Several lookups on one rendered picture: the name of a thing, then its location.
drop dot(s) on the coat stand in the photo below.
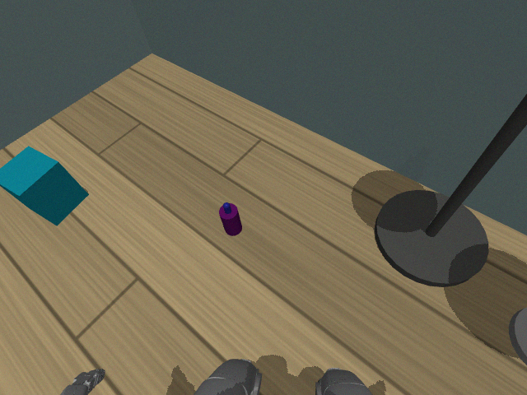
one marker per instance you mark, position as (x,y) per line
(434,239)

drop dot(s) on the left robot hand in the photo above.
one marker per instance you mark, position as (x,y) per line
(84,382)

